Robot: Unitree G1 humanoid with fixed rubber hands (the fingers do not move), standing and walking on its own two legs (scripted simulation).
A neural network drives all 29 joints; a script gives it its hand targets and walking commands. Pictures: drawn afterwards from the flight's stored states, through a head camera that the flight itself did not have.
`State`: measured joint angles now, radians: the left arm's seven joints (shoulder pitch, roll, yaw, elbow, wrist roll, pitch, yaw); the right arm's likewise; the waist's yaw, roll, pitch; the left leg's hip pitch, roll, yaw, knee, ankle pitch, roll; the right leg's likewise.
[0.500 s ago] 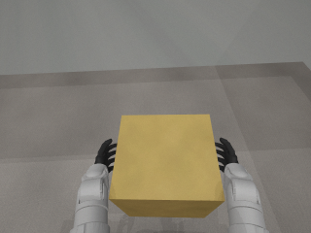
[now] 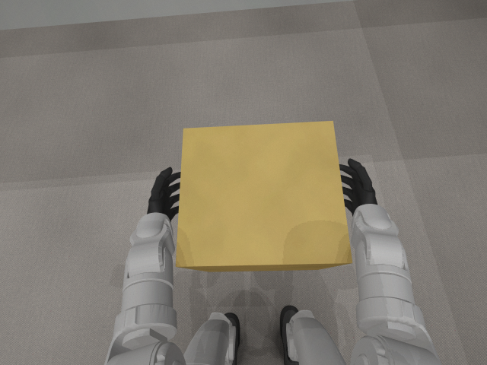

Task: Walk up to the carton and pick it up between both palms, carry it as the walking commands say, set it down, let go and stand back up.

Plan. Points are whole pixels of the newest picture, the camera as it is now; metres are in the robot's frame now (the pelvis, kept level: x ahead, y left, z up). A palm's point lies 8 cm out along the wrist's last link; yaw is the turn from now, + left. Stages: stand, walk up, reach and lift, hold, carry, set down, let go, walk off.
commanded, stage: set down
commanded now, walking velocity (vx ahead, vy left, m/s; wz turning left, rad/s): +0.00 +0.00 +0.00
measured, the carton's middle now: (260, 209) +0.39 +0.00 -0.14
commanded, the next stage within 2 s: none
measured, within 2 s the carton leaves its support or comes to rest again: neither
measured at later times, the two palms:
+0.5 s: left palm (176, 208) +0.39 +0.17 -0.14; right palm (346, 204) +0.40 -0.17 -0.14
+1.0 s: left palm (188, 211) +0.41 +0.17 -0.24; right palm (334, 207) +0.42 -0.17 -0.23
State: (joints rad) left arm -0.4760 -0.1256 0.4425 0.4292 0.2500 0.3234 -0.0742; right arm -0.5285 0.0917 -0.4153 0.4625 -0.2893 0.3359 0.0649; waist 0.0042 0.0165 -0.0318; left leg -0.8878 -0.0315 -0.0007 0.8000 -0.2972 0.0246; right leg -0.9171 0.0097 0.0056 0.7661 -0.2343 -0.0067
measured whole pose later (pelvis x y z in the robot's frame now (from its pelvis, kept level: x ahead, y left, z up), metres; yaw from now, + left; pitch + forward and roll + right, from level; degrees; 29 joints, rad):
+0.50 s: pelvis -0.02 -0.01 -0.07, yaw +0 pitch +38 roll +0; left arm -0.70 -0.08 0.54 0.46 0.29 0.38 -0.13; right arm -0.72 0.11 -0.50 0.45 -0.32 0.38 0.05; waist 0.01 0.01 -0.17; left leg -1.41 -0.03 -0.01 1.12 -0.37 0.01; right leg -1.44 0.02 -0.01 1.08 -0.31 -0.02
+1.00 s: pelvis -0.04 +0.00 -0.14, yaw +0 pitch +48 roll -1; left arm -0.83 -0.03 0.50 0.52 0.20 0.35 -0.07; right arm -0.84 0.02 -0.47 0.49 -0.23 0.38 0.01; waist 0.00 0.01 -0.23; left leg -1.80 -0.04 -0.01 1.41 -0.44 0.02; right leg -1.82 0.01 -0.01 1.36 -0.37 -0.01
